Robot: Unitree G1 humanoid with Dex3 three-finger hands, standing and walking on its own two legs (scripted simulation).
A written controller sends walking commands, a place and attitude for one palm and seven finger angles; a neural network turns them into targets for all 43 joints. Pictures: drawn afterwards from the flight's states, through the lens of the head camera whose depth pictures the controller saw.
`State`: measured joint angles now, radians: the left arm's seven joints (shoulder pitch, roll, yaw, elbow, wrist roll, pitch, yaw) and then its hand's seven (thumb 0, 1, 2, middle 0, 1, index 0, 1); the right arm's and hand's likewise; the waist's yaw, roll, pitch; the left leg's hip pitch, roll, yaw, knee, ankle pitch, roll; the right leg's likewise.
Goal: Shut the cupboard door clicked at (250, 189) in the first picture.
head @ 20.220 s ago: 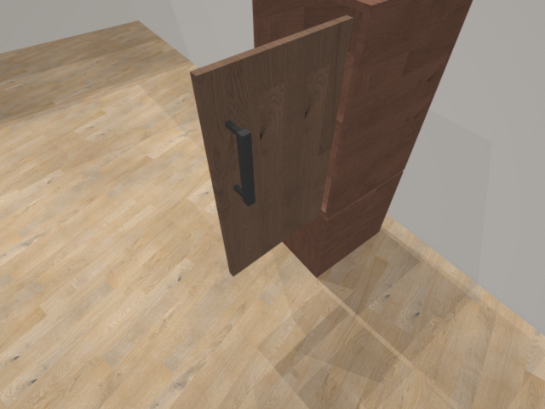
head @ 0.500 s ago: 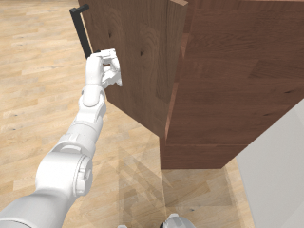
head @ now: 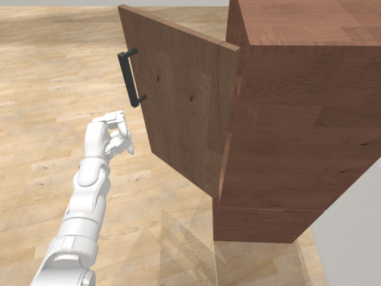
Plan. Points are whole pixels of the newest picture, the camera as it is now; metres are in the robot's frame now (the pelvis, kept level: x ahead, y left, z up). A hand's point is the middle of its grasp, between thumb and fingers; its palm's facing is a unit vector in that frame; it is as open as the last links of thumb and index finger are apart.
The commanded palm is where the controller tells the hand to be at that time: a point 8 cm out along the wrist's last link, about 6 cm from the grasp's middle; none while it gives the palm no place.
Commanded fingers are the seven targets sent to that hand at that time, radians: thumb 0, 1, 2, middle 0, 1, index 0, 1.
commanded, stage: draw the hand back to the body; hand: left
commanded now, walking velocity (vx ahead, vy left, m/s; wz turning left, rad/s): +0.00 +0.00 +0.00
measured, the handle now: (134, 79) +0.66 +0.17 +0.08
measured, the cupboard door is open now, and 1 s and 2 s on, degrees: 51 51 51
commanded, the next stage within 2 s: step back with the hand held close in 1.20 s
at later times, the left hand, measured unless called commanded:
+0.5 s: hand (53, 188) +0.26 +0.22 +0.15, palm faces +0.30 -0.92 -0.27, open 3.8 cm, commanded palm +0.21 +0.26 +0.17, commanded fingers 0.00 0.90 0.90 -0.61 -0.75 -0.61 -0.75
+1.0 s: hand out of the picture +0.16 +0.29 +0.18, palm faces +0.53 -0.75 -0.39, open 7.1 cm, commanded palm +0.12 +0.32 +0.19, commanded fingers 0.00 0.90 0.90 -0.20 -0.30 -0.20 -0.30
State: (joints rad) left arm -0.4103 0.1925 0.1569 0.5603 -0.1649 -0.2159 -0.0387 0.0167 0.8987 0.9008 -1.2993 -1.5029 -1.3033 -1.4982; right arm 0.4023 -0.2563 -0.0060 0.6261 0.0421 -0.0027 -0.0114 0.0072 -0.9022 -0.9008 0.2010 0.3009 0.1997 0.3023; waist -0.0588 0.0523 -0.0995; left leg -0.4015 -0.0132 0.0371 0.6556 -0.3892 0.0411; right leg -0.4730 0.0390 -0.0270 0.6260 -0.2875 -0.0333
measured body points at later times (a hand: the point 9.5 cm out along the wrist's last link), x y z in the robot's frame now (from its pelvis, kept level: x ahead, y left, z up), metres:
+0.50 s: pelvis +0.01 +0.00 +0.02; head -0.01 -0.02 +0.47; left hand +0.23 +0.27 +0.17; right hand +0.21 -0.19 -0.06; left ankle -0.04 +0.09 -0.72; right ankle +0.01 -0.10 -0.72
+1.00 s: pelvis +0.00 +0.01 +0.02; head -0.03 -0.02 +0.47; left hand +0.13 +0.33 +0.20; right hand +0.20 -0.21 -0.07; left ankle -0.04 +0.09 -0.72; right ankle +0.01 -0.10 -0.72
